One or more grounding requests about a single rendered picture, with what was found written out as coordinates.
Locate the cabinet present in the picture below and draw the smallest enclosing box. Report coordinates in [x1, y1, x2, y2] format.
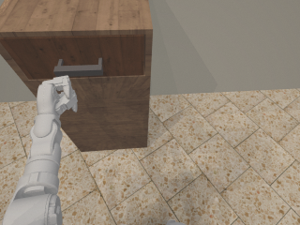
[0, 0, 153, 152]

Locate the robot left forearm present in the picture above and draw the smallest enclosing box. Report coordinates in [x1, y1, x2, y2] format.
[2, 113, 63, 225]

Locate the robot left upper arm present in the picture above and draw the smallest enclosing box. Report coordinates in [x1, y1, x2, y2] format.
[5, 193, 63, 225]

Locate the drawer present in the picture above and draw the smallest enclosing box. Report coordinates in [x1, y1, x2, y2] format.
[0, 34, 144, 80]

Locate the left robot hand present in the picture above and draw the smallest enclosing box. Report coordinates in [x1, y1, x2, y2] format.
[37, 75, 78, 119]

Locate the handle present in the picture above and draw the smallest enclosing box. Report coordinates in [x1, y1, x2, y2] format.
[53, 57, 103, 77]

